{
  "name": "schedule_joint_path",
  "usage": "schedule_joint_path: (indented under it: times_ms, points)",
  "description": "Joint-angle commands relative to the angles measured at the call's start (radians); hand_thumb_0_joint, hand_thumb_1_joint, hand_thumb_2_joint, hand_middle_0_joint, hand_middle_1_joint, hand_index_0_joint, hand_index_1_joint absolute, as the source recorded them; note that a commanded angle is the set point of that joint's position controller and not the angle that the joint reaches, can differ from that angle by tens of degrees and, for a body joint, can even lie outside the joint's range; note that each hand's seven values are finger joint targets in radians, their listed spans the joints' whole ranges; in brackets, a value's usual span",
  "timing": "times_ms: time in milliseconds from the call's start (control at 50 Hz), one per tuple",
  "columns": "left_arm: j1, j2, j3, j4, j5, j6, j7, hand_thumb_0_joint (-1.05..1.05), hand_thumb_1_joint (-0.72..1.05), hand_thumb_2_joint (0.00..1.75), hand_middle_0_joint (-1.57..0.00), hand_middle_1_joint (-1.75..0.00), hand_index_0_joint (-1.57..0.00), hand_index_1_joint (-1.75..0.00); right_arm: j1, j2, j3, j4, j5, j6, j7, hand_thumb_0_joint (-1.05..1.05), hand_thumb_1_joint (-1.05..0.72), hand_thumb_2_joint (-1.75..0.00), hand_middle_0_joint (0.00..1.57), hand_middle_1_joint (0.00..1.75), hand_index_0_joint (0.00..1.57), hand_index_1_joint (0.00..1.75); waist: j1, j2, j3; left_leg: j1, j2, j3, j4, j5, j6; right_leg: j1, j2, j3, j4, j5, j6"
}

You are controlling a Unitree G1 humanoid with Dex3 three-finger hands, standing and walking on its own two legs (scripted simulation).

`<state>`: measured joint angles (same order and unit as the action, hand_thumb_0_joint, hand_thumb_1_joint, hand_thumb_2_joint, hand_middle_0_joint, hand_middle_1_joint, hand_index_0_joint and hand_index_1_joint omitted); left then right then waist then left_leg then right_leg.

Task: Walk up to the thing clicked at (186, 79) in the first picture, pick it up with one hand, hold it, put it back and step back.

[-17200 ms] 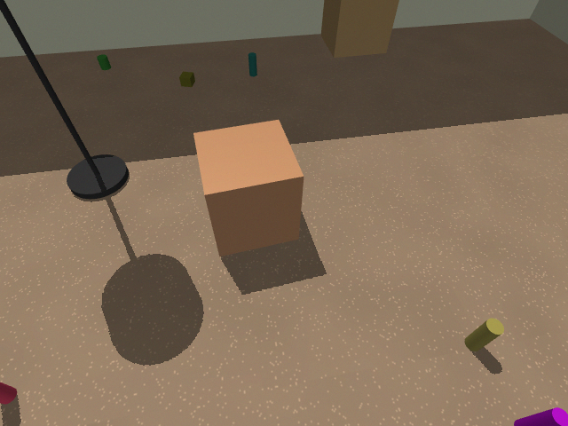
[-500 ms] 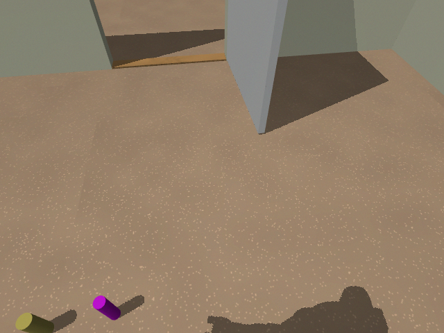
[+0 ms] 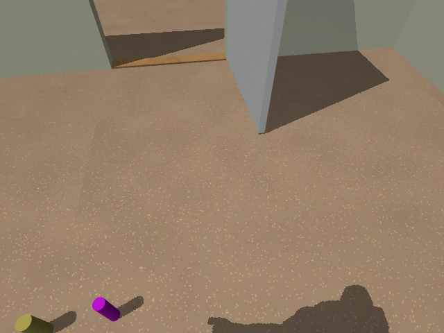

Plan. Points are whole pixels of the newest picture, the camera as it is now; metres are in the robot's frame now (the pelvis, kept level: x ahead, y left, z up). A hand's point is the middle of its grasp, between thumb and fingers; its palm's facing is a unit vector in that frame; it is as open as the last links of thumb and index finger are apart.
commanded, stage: stand
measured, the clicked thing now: out of the picture -1.00 +2.46 -0.75
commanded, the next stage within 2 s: walk up in 1.22 s
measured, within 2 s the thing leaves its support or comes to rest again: neither
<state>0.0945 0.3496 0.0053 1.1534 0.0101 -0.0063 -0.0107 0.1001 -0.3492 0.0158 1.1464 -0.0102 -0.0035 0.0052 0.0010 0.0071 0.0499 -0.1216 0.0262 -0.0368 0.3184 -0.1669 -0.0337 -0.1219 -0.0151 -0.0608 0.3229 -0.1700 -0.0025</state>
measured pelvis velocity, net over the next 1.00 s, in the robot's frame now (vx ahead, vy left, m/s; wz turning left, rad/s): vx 0.01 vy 0.00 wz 0.00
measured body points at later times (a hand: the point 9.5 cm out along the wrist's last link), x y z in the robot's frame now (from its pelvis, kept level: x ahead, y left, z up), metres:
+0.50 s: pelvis +0.01 +0.00 +0.00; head +0.01 +0.00 +0.45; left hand +0.08 +0.30 -0.13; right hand +0.08 -0.30 -0.13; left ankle +0.01 +0.14 -0.75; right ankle +0.00 -0.11 -0.75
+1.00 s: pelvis +0.01 +0.00 +0.00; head +0.02 +0.00 +0.45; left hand +0.08 +0.31 -0.13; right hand +0.08 -0.30 -0.13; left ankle +0.01 +0.14 -0.75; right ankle +0.00 -0.11 -0.75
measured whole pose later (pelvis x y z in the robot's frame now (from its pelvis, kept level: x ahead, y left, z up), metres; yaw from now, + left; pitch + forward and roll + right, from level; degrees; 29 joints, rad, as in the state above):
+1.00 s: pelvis +0.01 +0.00 +0.00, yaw +0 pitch -2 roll +0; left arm 0.10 0.35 0.01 1.15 0.01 -0.01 -0.01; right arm 0.11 -0.35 0.02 1.13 -0.01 0.00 0.00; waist 0.00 0.00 0.05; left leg -0.10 0.03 -0.03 0.31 -0.18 -0.03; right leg -0.10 -0.02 -0.06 0.31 -0.18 0.00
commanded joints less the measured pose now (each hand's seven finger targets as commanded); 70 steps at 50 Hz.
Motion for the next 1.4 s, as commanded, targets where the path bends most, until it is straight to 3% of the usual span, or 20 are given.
schedule_joint_path:
  times_ms: [0,60,180,280,420,480,540,620,840,920,1180,1200,1220,1240,1260,1280,1300,1320,1340,1380]
  points:
    - [-0.044,0.22,0.036,-0.063,-0.002,-0.024,0.013,0.0,0.9,0.9,-0.2,-0.3,-0.2,-0.3,-0.046,-0.218,-0.043,-0.06,0.001,-0.025,-0.013,0.0,-0.9,-0.9,0.2,0.3,0.2,0.3,0.004,-0.008,-0.09,-0.008,0.1,-0.073,-0.036,0.116,0.041,0.037,-0.13,0.117,-0.058,0.081,-0.014]
    - [-0.043,0.225,0.037,-0.064,-0.003,-0.026,0.013,0.0,0.9,0.9,-0.2,-0.3,-0.2,-0.3,-0.036,-0.212,-0.039,-0.057,0.002,-0.026,-0.013,0.0,-0.9,-0.9,0.2,0.3,0.2,0.3,0.001,0.0,-0.094,-0.006,0.101,-0.072,-0.038,0.144,0.04,0.053,-0.13,0.117,-0.053,0.129,-0.014]
    - [-0.044,0.223,0.038,-0.065,-0.002,-0.024,0.016,0.0,0.9,0.9,-0.2,-0.3,-0.2,-0.3,-0.035,-0.213,-0.041,-0.06,0.002,-0.022,-0.014,0.0,-0.9,-0.9,0.2,0.3,0.2,0.3,0.0,-0.013,-0.083,-0.012,0.099,-0.072,-0.045,0.116,0.039,0.046,-0.125,0.108,-0.058,0.086,-0.013]
    - [-0.041,0.218,0.039,-0.067,-0.003,-0.024,0.015,0.0,0.9,0.9,-0.2,-0.3,-0.2,-0.3,-0.041,-0.216,-0.039,-0.066,0.002,-0.025,-0.015,0.0,-0.9,-0.9,0.2,0.3,0.2,0.3,0.004,0.007,-0.095,-0.004,0.103,-0.068,-0.038,0.154,0.042,0.065,-0.129,0.11,-0.05,0.14,-0.014]
    - [-0.04,0.22,0.039,-0.065,-0.001,-0.025,0.016,0.0,0.9,0.9,-0.2,-0.3,-0.2,-0.3,-0.038,-0.217,-0.042,-0.071,0.002,-0.022,-0.015,0.0,-0.9,-0.9,0.2,0.3,0.2,0.3,0.002,-0.007,-0.078,0.0,0.1,-0.067,-0.044,0.112,0.042,0.042,-0.125,0.108,-0.06,0.092,-0.013]
    - [-0.039,0.221,0.04,-0.066,-0.001,-0.024,0.015,0.0,0.9,0.9,-0.2,-0.3,-0.2,-0.3,-0.035,-0.217,-0.042,-0.07,0.002,-0.024,-0.014,0.0,-0.9,-0.9,0.2,0.3,0.2,0.3,0.003,0.005,-0.085,-0.001,0.103,-0.07,-0.044,0.139,0.041,0.06,-0.128,0.111,-0.056,0.125,-0.015]
    - [-0.04,0.226,0.042,-0.062,-0.003,-0.024,0.015,0.0,0.9,0.9,-0.2,-0.3,-0.2,-0.3,-0.032,-0.209,-0.04,-0.069,0.002,-0.022,-0.013,0.0,-0.9,-0.9,0.2,0.3,0.2,0.3,0.004,-0.005,-0.06,-0.017,0.097,-0.071,-0.054,0.087,0.041,0.042,-0.123,0.112,-0.068,0.06,-0.012]
    - [-0.043,0.226,0.044,-0.07,0.0,-0.024,0.016,0.0,0.9,0.9,-0.2,-0.3,-0.2,-0.3,-0.019,-0.214,-0.042,-0.072,0.002,-0.023,-0.015,0.0,-0.9,-0.9,0.2,0.3,0.2,0.3,-0.002,-0.006,-0.091,-0.004,0.103,-0.069,-0.046,0.136,0.043,0.068,-0.129,0.113,-0.055,0.125,-0.018]
    - [-0.032,0.219,0.042,-0.07,-0.001,-0.025,0.016,0.0,0.9,0.9,-0.2,-0.3,-0.2,-0.3,-0.024,-0.221,-0.042,-0.076,0.0,-0.024,-0.016,0.0,-0.9,-0.9,0.2,0.3,0.2,0.3,0.003,0.01,-0.093,-0.001,0.104,-0.068,-0.039,0.164,0.043,0.071,-0.129,0.11,-0.051,0.153,-0.015]
    - [-0.027,0.222,0.042,-0.065,-0.001,-0.022,0.016,0.0,0.9,0.9,-0.2,-0.3,-0.2,-0.3,-0.022,-0.214,-0.041,-0.076,0.0,-0.021,-0.017,0.0,-0.9,-0.9,0.2,0.3,0.2,0.3,0.002,0.001,-0.073,-0.006,0.101,-0.072,-0.051,0.125,0.042,0.053,-0.125,0.106,-0.056,0.102,-0.015]
    - [-0.027,0.215,0.038,-0.073,0.0,-0.024,0.017,0.0,0.9,0.9,-0.2,-0.3,-0.2,-0.3,-0.028,-0.221,-0.042,-0.078,0.001,-0.022,-0.016,0.0,-0.9,-0.9,0.2,0.3,0.2,0.3,0.003,0.011,-0.079,0.001,0.102,-0.065,-0.042,0.132,0.048,0.056,-0.13,0.113,-0.058,0.134,-0.015]
    - [0.043,0.288,0.099,-0.126,0.014,-0.033,-0.009,0.0,0.9,0.9,-0.2,-0.3,-0.2,-0.3,0.045,-0.28,-0.097,-0.125,-0.013,-0.035,0.005,0.0,-0.9,-0.9,0.2,0.3,0.2,0.3,0.012,-0.03,-0.168,-0.007,0.048,-0.056,0.04,-0.339,0.113,0.112,-0.074,0.101,0.013,-0.349,-0.057]
    - [0.071,0.29,0.106,-0.119,0.023,-0.033,-0.016,0.0,0.9,0.9,-0.2,-0.3,-0.2,-0.3,0.038,-0.286,-0.103,-0.131,-0.024,-0.035,0.014,0.0,-0.9,-0.9,0.2,0.3,0.2,0.3,0.033,-0.017,-0.094,-0.13,0.053,-0.071,0.064,-0.486,0.122,0.076,-0.101,0.153,0.019,-0.517,-0.082]
    - [0.079,0.297,0.116,-0.13,0.024,-0.033,-0.022,0.0,0.9,0.9,-0.2,-0.3,-0.2,-0.3,-0.014,-0.271,-0.104,-0.161,-0.028,-0.034,0.02,0.0,-0.9,-0.9,0.2,0.3,0.2,0.3,0.051,-0.032,0.003,-0.251,0.036,-0.064,0.103,-0.484,0.117,0.03,-0.137,0.219,0.002,-0.573,-0.105]
    - [0.095,0.301,0.125,-0.144,0.025,-0.033,-0.024,0.0,0.9,0.9,-0.2,-0.3,-0.2,-0.3,-0.04,-0.245,-0.1,-0.188,-0.029,-0.036,0.024,0.0,-0.9,-0.9,0.2,0.3,0.2,0.3,0.068,-0.075,0.067,-0.358,0.016,-0.016,0.173,-0.391,0.1,0.055,-0.193,0.281,-0.048,-0.585,-0.139]
    - [0.125,0.324,0.136,-0.147,0.024,-0.036,-0.023,0.0,0.9,0.9,-0.2,-0.3,-0.2,-0.3,-0.068,-0.219,-0.103,-0.208,-0.031,-0.04,0.029,0.0,-0.9,-0.9,0.2,0.3,0.2,0.3,0.089,-0.154,0.107,-0.429,-0.003,0.057,0.314,-0.257,0.07,0.081,-0.282,0.377,-0.137,-0.566,-0.195]
    - [0.13,0.342,0.146,-0.165,0.032,-0.044,-0.022,0.0,0.9,0.9,-0.2,-0.3,-0.2,-0.3,-0.063,-0.231,-0.109,-0.218,-0.031,-0.045,0.029,0.0,-0.9,-0.9,0.2,0.3,0.2,0.3,0.095,-0.151,0.109,-0.488,0.041,0.02,0.413,-0.274,0.061,0.115,-0.359,0.447,-0.173,-0.454,-0.254]
    - [0.149,0.343,0.149,-0.176,0.032,-0.048,-0.023,0.0,0.9,0.9,-0.2,-0.3,-0.2,-0.3,-0.052,-0.242,-0.115,-0.228,-0.029,-0.049,0.033,0.0,-0.9,-0.9,0.2,0.3,0.2,0.3,0.093,-0.116,0.089,-0.482,0.058,-0.004,0.439,-0.304,0.066,0.118,-0.366,0.454,-0.184,-0.442,-0.267]
    - [0.138,0.343,0.15,-0.194,0.032,-0.051,-0.025,0.0,0.9,0.9,-0.2,-0.3,-0.2,-0.3,-0.026,-0.243,-0.119,-0.232,-0.031,-0.052,0.04,0.0,-0.9,-0.9,0.2,0.3,0.2,0.3,0.077,-0.11,0.057,-0.424,0.063,-0.006,0.42,-0.326,0.067,0.088,-0.335,0.413,-0.184,-0.481,-0.249]
    - [0.042,0.348,0.147,-0.245,0.037,-0.047,-0.033,0.0,0.9,0.9,-0.2,-0.3,-0.2,-0.3,0.065,-0.241,-0.133,-0.227,-0.027,-0.06,0.049,0.0,-0.9,-0.9,0.2,0.3,0.2,0.3,0.017,-0.174,0.05,-0.259,0.079,0.001,0.298,-0.312,0.077,-0.031,-0.289,0.303,-0.132,-0.444,-0.21]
